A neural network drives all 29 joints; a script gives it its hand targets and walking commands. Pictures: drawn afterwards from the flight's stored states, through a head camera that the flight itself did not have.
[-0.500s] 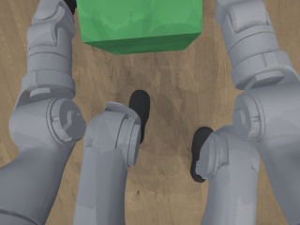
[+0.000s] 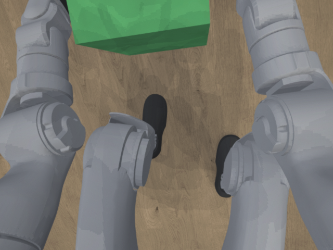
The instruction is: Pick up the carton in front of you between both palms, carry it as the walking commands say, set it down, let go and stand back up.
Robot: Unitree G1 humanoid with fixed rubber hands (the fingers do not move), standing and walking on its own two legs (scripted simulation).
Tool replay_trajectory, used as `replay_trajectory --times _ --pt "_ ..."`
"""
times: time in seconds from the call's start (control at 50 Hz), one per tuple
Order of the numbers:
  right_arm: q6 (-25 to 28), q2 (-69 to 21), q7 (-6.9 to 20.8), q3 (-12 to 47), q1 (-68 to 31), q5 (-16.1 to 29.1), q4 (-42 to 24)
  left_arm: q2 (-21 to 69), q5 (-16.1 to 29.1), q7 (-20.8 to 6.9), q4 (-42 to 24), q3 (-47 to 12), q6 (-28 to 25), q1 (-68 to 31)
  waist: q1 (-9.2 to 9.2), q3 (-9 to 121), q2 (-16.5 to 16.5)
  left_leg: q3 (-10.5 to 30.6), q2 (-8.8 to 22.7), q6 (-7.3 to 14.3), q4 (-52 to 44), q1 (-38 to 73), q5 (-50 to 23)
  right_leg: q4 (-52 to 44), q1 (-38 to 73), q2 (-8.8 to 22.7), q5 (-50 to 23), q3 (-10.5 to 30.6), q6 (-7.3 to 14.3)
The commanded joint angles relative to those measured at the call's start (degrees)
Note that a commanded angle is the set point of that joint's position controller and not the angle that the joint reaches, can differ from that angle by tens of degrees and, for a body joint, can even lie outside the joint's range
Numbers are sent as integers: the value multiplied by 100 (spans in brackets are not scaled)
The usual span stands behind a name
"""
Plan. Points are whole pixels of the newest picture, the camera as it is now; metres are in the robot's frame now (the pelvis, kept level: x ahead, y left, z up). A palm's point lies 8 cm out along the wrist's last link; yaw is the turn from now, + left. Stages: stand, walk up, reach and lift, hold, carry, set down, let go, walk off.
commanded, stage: set down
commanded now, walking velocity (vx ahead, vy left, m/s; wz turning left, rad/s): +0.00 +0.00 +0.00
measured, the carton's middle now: out of the picture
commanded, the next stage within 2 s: let go in 1.36 s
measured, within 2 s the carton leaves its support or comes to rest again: rests again in 0.06 s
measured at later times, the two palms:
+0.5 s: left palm out of the picture +0.49 +0.31 -0.14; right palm out of the picture +0.61 -0.04 -0.13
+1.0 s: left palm out of the picture +0.49 +0.31 +0.02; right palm out of the picture +0.61 -0.05 +0.02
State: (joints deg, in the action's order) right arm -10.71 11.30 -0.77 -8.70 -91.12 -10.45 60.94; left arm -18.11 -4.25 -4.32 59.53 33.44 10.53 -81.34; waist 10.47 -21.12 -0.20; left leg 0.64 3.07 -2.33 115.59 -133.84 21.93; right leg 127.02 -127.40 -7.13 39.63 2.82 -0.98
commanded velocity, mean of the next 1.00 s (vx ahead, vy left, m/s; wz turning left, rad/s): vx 0.00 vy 0.00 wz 0.00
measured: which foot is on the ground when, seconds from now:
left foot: down 0.00-1.00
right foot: down 0.00-1.00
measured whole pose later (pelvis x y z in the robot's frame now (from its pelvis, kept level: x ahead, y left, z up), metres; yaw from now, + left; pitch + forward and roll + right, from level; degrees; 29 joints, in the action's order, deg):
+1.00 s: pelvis +0.02 +0.01 +0.12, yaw +0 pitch +48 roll -1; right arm -15.9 21.4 -2.7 -3.4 -80.9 0.7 54.9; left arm -12.4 4.8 4.5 42.3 24.9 12.4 -65.5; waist 11.9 -1.2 3.2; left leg 1.2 1.3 -1.2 92.4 -120.8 19.7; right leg 100.9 -113.6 -4.2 35.4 2.1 -1.4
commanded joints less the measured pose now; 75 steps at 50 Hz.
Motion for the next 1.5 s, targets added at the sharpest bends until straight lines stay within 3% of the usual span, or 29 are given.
replay_trajectory --times 0.0,0.08,0.14,0.22,0.32,0.38,0.48,0.54,0.6,0.68,0.82,0.96,1.36,1.48 --pt "104 -1804 414 727 -1535 89 -118 2945 186 -399 -118 -731 -214 -1697 19 4733 1225 -388 -527 -60 -134 3467 -1039 -1566 1495 61 -1161 -190 140" --pt "272 1118 -289 686 -1399 506 -281 -32 405 485 298 -229 -754 -822 115 5068 1049 -386 -330 -131 -178 3833 -1331 -1557 1965 261 -1323 -87 -2" --pt "337 1385 -432 1149 -1934 1130 -305 -618 833 754 438 -460 -1030 -1095 405 5474 1149 -376 -241 -51 -153 3974 -1714 -1466 2100 373 -1499 29 -72" --pt "371 1280 -309 1855 -2367 1892 -445 -897 1209 808 396 -743 -1161 -1304 900 6097 1547 -413 -124 44 -173 3963 -1923 -1372 2503 485 -1619 60 -165" --pt "293 1413 -192 1998 -2324 2133 -678 -1098 1335 868 137 -800 -1115 -1111 1177 6810 1648 -437 -97 121 -277 4619 -2212 -1384 2538 456 -1518 -109 -202" --pt "209 1559 -241 1788 -2085 1997 -761 -1111 1302 928 -325 -781 -1003 -970 1120 7402 1492 -435 -157 96 -397 5351 -2394 -1487 2467 372 -1393 -290 -183" --pt "-58 1826 -425 1244 -1803 1664 -1121 -981 1339 1051 -1448 -982 -602 -804 777 8698 922 -487 -355 0 -715 6955 -2627 -1889 2271 147 -1134 -613 -74" --pt "-185 1856 -431 860 -1514 1467 -860 -562 1310 1077 -1573 -1119 -347 -668 489 8127 587 -495 -406 -68 -985 6815 -2104 -2224 1766 105 -657 -701 28" --pt "-179 1823 -361 590 -1325 1327 -561 -246 1188 1078 -1568 -1155 -243 -518 360 7559 412 -497 -420 -133 -1260 6362 -1716 -2455 1537 98 -514 -685 61" --pt "-135 1713 -277 469 -1179 1262 -368 -150 982 1074 -1626 -1033 -206 -315 437 7458 457 -563 -442 -176 -1603 5972 -1570 -2743 1758 68 -602 -612 51" --pt "-235 1485 -201 522 -1025 1209 -716 -284 806 1006 -1997 -768 -99 116 702 8122 938 -712 -491 -156 -2182 5967 -1885 -3314 2745 1 -991 -593 -42" --pt "-453 1433 -196 475 -854 1083 -1445 -323 920 852 -2495 -793 125 519 662 8900 1269 -751 -543 -102 -2786 6474 -2549 -3928 3759 -47 -1668 -604 -104" --pt "-341 1187 114 -39 172 709 -1081 143 448 599 -2605 -658 106 1376 495 8034 912 -657 -567 -79 -4872 7898 -2973 -6130 4910 29 -2245 -431 -112" --pt "-230 674 -83 -329 1399 299 -1523 270 126 289 -2836 -764 -24 2385 315 8505 786 -606 -586 -5 -5375 8934 -3606 -6779 5817 12 -2995 -378 -205"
